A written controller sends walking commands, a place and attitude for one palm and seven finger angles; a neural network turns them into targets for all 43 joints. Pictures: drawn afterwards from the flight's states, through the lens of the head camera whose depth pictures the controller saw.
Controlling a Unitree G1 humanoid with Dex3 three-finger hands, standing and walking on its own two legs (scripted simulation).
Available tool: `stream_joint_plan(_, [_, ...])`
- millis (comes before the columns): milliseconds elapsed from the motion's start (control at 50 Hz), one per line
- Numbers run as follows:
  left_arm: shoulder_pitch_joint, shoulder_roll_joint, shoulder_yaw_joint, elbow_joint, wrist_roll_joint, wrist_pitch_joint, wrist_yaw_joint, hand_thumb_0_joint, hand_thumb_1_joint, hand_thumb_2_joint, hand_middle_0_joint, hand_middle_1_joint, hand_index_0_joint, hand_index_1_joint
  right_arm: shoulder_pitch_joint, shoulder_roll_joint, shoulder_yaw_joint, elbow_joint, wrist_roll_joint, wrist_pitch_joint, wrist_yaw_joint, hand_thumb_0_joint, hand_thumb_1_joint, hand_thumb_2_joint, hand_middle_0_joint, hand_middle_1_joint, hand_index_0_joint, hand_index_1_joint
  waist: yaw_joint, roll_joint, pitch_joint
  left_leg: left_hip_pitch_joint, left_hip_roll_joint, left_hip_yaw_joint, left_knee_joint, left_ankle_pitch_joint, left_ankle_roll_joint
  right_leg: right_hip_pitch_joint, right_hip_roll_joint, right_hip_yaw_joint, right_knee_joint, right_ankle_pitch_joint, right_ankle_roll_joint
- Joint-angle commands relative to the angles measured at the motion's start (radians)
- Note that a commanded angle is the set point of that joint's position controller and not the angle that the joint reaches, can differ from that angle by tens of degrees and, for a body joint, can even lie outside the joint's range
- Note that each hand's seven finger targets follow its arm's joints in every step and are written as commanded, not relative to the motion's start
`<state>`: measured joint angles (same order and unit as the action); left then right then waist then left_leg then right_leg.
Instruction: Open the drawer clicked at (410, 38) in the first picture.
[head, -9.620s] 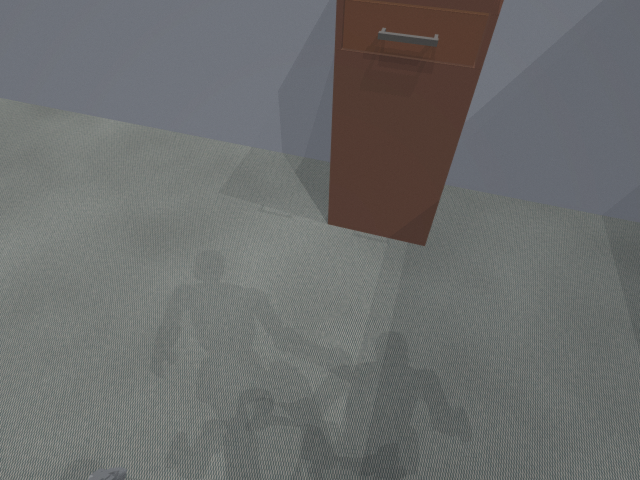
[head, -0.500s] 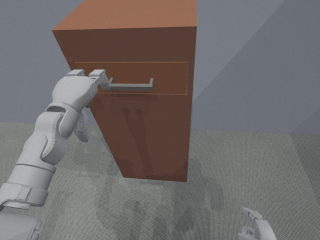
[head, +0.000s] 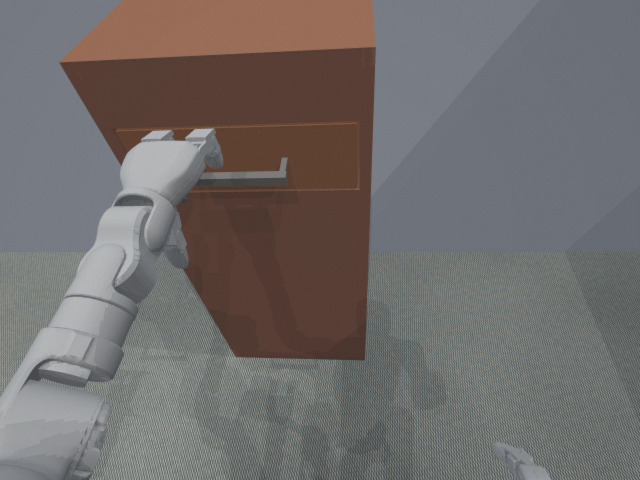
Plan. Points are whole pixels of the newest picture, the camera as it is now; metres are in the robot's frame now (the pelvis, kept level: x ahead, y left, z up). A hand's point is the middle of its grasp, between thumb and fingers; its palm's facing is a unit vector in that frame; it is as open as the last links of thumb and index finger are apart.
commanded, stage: move the hooked fingers above the handle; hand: left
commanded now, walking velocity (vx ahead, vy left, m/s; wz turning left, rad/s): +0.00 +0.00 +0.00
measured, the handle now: (238, 171) +0.56 +0.19 +0.06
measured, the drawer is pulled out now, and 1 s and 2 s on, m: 0.00 0.00 0.00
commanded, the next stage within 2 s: none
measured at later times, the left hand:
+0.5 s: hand (217, 175) +0.49 +0.19 +0.12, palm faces -0.03 -0.01 -1.00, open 13.8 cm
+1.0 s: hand (219, 169) +0.50 +0.19 +0.12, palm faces -0.03 +0.01 -1.00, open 13.7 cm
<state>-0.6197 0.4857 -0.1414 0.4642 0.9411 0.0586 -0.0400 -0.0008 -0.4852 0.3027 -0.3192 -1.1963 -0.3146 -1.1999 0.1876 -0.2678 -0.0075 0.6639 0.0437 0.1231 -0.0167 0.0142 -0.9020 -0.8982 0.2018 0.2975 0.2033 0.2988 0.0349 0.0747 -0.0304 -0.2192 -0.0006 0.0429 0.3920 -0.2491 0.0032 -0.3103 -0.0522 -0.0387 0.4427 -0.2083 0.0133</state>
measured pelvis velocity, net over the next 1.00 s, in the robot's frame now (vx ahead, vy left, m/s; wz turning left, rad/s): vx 0.00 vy -0.01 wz -0.03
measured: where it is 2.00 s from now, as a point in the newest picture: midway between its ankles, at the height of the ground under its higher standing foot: outside the picture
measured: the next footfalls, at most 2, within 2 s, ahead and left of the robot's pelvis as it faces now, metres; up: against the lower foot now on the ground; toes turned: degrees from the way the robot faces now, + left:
none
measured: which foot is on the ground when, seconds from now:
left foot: down 0.00-1.00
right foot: down 0.00-1.00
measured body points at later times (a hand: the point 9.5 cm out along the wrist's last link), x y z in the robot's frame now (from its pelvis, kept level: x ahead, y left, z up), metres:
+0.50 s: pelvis +0.01 +0.00 -0.01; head +0.06 -0.03 +0.44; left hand +0.48 +0.19 +0.17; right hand +0.09 -0.26 -0.15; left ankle -0.03 +0.12 -0.74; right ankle +0.01 -0.13 -0.74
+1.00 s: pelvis +0.00 -0.01 -0.01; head +0.06 -0.03 +0.44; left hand +0.50 +0.19 +0.17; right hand +0.03 -0.28 -0.15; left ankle -0.03 +0.12 -0.74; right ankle +0.01 -0.13 -0.74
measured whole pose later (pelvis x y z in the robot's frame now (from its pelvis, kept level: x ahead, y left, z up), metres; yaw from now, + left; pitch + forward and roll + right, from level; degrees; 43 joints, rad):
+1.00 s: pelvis +0.00 -0.01 -0.01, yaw -2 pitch +11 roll +1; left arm -0.96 0.52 -0.07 1.01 1.04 0.01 0.08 0.00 -0.48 0.30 -0.33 -1.21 -0.33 -1.22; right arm 0.33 -0.27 -0.04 0.69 0.03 0.11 -0.04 0.01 -0.90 -0.90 0.20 0.30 0.20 0.30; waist -0.09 0.05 -0.08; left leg -0.40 0.03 0.07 0.50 -0.30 0.00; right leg -0.49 -0.03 -0.01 0.52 -0.23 0.01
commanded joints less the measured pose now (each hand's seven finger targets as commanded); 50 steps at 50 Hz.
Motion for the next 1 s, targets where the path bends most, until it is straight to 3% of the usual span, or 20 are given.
stream_joint_plan(0, [-0.442, 0.201, 0.089, -0.178, 0.000, -0.021, 0.016, 0.000, -0.500, 0.300, -0.300, -1.200, -0.300, -1.200, -0.045, -0.120, -0.042, -0.139, -0.006, -0.033, -0.013, 0.000, -0.900, -0.900, 0.200, 0.300, 0.200, 0.300, -0.011, -0.100, -0.349, 0.049, -0.027, -0.001, 0.008, 0.381, 0.028, 0.216, 0.046, 0.005, 0.004, 0.323, -0.049])
stream_joint_plan(40, [-0.485, 0.171, 0.060, -0.173, 0.000, -0.039, 0.015, 0.000, -0.500, 0.300, -0.300, -1.200, -0.300, -1.200, -0.030, -0.116, -0.043, -0.136, -0.006, -0.031, -0.014, 0.000, -0.900, -0.900, 0.200, 0.300, 0.200, 0.300, -0.023, -0.085, -0.344, 0.056, -0.026, -0.006, 0.019, 0.401, 0.025, 0.189, 0.048, -0.001, 0.012, 0.330, -0.051])
stream_joint_plan(100, [-0.517, 0.231, 0.122, -0.123, 0.004, -0.065, 0.040, 0.000, -0.500, 0.300, -0.300, -1.200, -0.300, -1.200, -0.004, -0.119, -0.047, -0.121, -0.010, -0.030, -0.017, 0.000, -0.900, -0.900, 0.200, 0.300, 0.200, 0.300, -0.018, -0.087, -0.357, 0.034, -0.028, -0.006, 0.030, 0.409, 0.024, 0.191, 0.051, 0.000, 0.024, 0.339, -0.052])
stream_joint_plan(140, [-0.570, 0.186, 0.084, -0.097, 0.011, -0.071, 0.063, 0.000, -0.500, 0.300, -0.300, -1.200, -0.300, -1.200, 0.006, -0.110, -0.049, -0.112, -0.012, -0.029, -0.016, 0.000, -0.900, -0.900, 0.200, 0.300, 0.200, 0.300, -0.030, -0.082, -0.368, 0.041, -0.026, -0.005, 0.042, 0.423, 0.021, 0.167, 0.052, -0.004, 0.034, 0.342, -0.051])
stream_joint_plan(180, [-0.615, 0.212, 0.105, -0.044, 0.021, -0.069, 0.089, 0.000, -0.500, 0.300, -0.300, -1.200, -0.300, -1.200, 0.021, -0.114, -0.051, -0.101, -0.014, -0.031, -0.015, 0.000, -0.900, -0.900, 0.200, 0.300, 0.200, 0.300, -0.031, -0.066, -0.369, 0.024, -0.026, -0.004, 0.045, 0.410, 0.018, 0.161, 0.053, -0.002, 0.036, 0.325, -0.053])
stream_joint_plan(240, [-0.670, 0.184, 0.084, 0.016, 0.037, -0.060, 0.120, 0.000, -0.500, 0.300, -0.300, -1.200, -0.300, -1.200, 0.046, -0.109, -0.057, -0.085, -0.018, -0.030, -0.014, 0.000, -0.900, -0.900, 0.200, 0.300, 0.200, 0.300, -0.042, -0.058, -0.410, 0.033, -0.024, 0.000, 0.062, 0.435, 0.020, 0.151, 0.055, -0.001, 0.051, 0.349, -0.054])
stream_joint_plan(280, [-0.680, 0.225, 0.118, 0.078, 0.042, -0.051, 0.131, 0.000, -0.500, 0.300, -0.300, -1.200, -0.300, -1.200, 0.059, -0.116, -0.057, -0.077, -0.020, -0.028, -0.016, 0.000, -0.900, -0.900, 0.200, 0.300, 0.200, 0.300, -0.043, -0.090, -0.424, 0.005, -0.024, 0.001, 0.064, 0.431, 0.023, 0.177, 0.054, 0.001, 0.057, 0.371, -0.051])
stream_joint_plan(400, [-0.717, 0.169, 0.067, 0.200, 0.054, -0.039, 0.114, 0.000, -0.500, 0.300, -0.300, -1.200, -0.300, -1.200, 0.098, -0.125, -0.066, -0.063, -0.020, -0.018, -0.015, 0.000, -0.900, -0.900, 0.200, 0.300, 0.200, 0.300, -0.079, -0.100, -0.386, -0.030, -0.019, 0.006, 0.076, 0.408, 0.028, 0.129, 0.057, -0.001, 0.065, 0.372, -0.046])
stream_joint_plan(440, [-0.753, 0.156, 0.054, 0.187, 0.057, -0.053, 0.111, 0.000, -0.500, 0.300, -0.300, -1.200, -0.300, -1.200, 0.116, -0.125, -0.072, -0.064, -0.024, -0.018, -0.016, 0.000, -0.900, -0.900, 0.200, 0.300, 0.200, 0.300, -0.086, -0.081, -0.422, -0.014, -0.018, 0.004, 0.086, 0.422, 0.030, 0.119, 0.059, 0.003, 0.071, 0.374, -0.047])
stream_joint_plan(480, [-0.763, 0.193, 0.087, 0.184, 0.059, -0.075, 0.114, 0.000, -0.500, 0.300, -0.300, -1.200, -0.300, -1.200, 0.135, -0.126, -0.077, -0.065, -0.027, -0.019, -0.016, 0.000, -0.900, -0.900, 0.200, 0.300, 0.200, 0.300, -0.081, -0.080, -0.460, -0.015, -0.018, 0.001, 0.098, 0.455, 0.032, 0.140, 0.060, 0.009, 0.080, 0.401, -0.046])
stream_joint_plan(520, [-0.786, 0.173, 0.074, 0.226, 0.062, -0.081, 0.126, 0.000, -0.500, 0.300, -0.300, -1.200, -0.300, -1.200, 0.154, -0.125, -0.079, -0.051, -0.028, -0.018, -0.017, 0.000, -0.900, -0.900, 0.200, 0.300, 0.200, 0.300, -0.100, -0.091, -0.421, -0.033, -0.017, -0.001, 0.102, 0.431, 0.030, 0.102, 0.064, 0.004, 0.080, 0.383, -0.045])
stream_joint_plan(580, [-0.814, 0.258, 0.142, 0.276, 0.074, -0.085, 0.165, 0.000, -0.500, 0.300, -0.300, -1.200, -0.300, -1.200, 0.174, -0.134, -0.079, -0.044, -0.031, -0.020, -0.019, 0.000, -0.900, -0.900, 0.200, 0.300, 0.200, 0.300, -0.097, -0.095, -0.446, -0.079, -0.021, 0.005, 0.104, 0.391, 0.033, 0.121, 0.065, 0.016, 0.084, 0.370, -0.044])
stream_joint_plan(600, [-0.846, 0.243, 0.123, 0.289, 0.084, -0.081, 0.178, 0.000, -0.500, 0.300, -0.300, -1.200, -0.300, -1.200, 0.183, -0.133, -0.079, -0.036, -0.031, -0.022, -0.018, 0.000, -0.900, -0.900, 0.200, 0.300, 0.200, 0.300, -0.109, -0.087, -0.435, -0.090, -0.020, 0.004, 0.106, 0.391, 0.030, 0.104, 0.065, 0.012, 0.089, 0.371, -0.045])
stream_joint_plan(640, [-0.829, 0.290, 0.168, 0.282, 0.096, -0.075, 0.202, 0.000, -0.500, 0.300, -0.300, -1.200, -0.300, -1.200, 0.188, -0.131, -0.083, -0.041, -0.036, -0.025, -0.014, 0.000, -0.900, -0.900, 0.200, 0.300, 0.200, 0.300, -0.083, -0.033, -0.501, -0.077, -0.019, 0.011, 0.111, 0.419, 0.028, 0.132, 0.067, 0.017, 0.101, 0.386, -0.048])
stream_joint_plan(720, [-0.816, 0.309, 0.176, 0.348, 0.107, -0.036, 0.212, 0.000, -0.500, 0.300, -0.300, -1.200, -0.300, -1.200, 0.192, -0.141, -0.082, -0.039, -0.031, -0.026, -0.015, 0.000, -0.900, -0.900, 0.200, 0.300, 0.200, 0.300, -0.095, -0.086, -0.456, -0.125, -0.015, 0.019, 0.100, 0.376, 0.031, 0.134, 0.067, 0.013, 0.092, 0.376, -0.041])
stream_joint_plan(760, [-0.803, 0.348, 0.207, 0.340, 0.112, -0.032, 0.210, 0.000, -0.500, 0.300, -0.300, -1.200, -0.300, -1.200, 0.184, -0.143, -0.081, -0.051, -0.031, -0.025, -0.018, 0.000, -0.900, -0.900, 0.200, 0.300, 0.200, 0.300, -0.081, -0.089, -0.491, -0.131, -0.020, 0.024, 0.098, 0.371, 0.035, 0.172, 0.066, 0.020, 0.089, 0.381, -0.040])
stream_joint_plan(820, [-0.810, 0.332, 0.178, 0.364, 0.113, -0.020, 0.204, 0.000, -0.500, 0.300, -0.300, -1.200, -0.300, -1.200, 0.180, -0.146, -0.078, -0.050, -0.025, -0.026, -0.023, 0.000, -0.900, -0.900, 0.200, 0.300, 0.200, 0.300, -0.096, -0.097, -0.431, -0.145, -0.015, 0.027, 0.085, 0.314, 0.037, 0.142, 0.064, 0.020, 0.074, 0.341, -0.036])
stream_joint_plan(840, [-0.803, 0.335, 0.180, 0.356, 0.108, -0.023, 0.197, 0.000, -0.500, 0.300, -0.300, -1.200, -0.300, -1.200, 0.181, -0.146, -0.078, -0.058, -0.025, -0.028, -0.025, 0.000, -0.900, -0.900, 0.200, 0.300, 0.200, 0.300, -0.089, -0.095, -0.453, -0.140, -0.018, 0.029, 0.082, 0.302, 0.038, 0.158, 0.063, 0.022, 0.072, 0.332, -0.035])
stream_joint_plan(920, [-0.815, 0.287, 0.128, 0.370, 0.104, -0.039, 0.167, 0.000, -0.500, 0.300, -0.300, -1.200, -0.300, -1.200, 0.184, -0.148, -0.079, -0.059, -0.018, -0.035, -0.036, 0.000, -0.900, -0.900, 0.200, 0.300, 0.200, 0.300, -0.120, -0.098, -0.404, -0.127, -0.016, 0.027, 0.079, 0.242, 0.043, 0.104, 0.064, 0.024, 0.050, 0.268, -0.031])
stream_joint_plan(980, [-0.890, 0.242, 0.080, 0.322, 0.092, -0.075, 0.149, 0.000, -0.500, 0.300, -0.300, -1.200, -0.300, -1.200, 0.196, -0.145, -0.082, -0.056, -0.018, -0.045, -0.042, 0.000, -0.900, -0.900, 0.200, 0.300, 0.200, 0.300, -0.145, -0.077, -0.426, -0.090, -0.016, 0.018, 0.087, 0.233, 0.046, 0.075, 0.064, 0.031, 0.042, 0.243, -0.031])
